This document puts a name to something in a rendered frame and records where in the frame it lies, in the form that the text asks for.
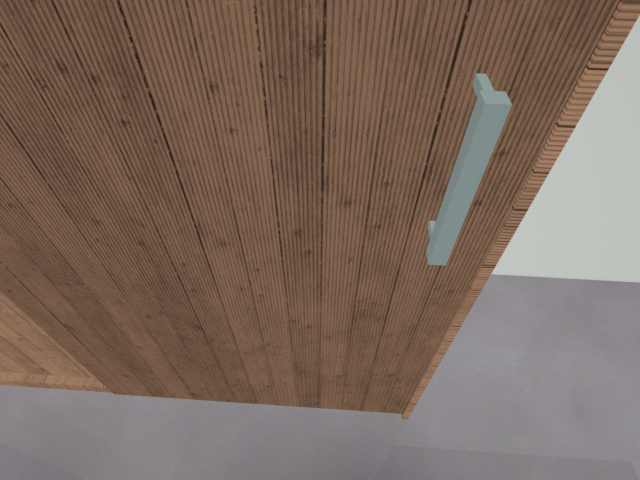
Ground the wardrobe door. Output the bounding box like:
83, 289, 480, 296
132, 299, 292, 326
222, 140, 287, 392
0, 0, 621, 414
0, 291, 96, 378

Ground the handle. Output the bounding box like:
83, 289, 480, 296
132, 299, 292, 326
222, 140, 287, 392
426, 73, 512, 266

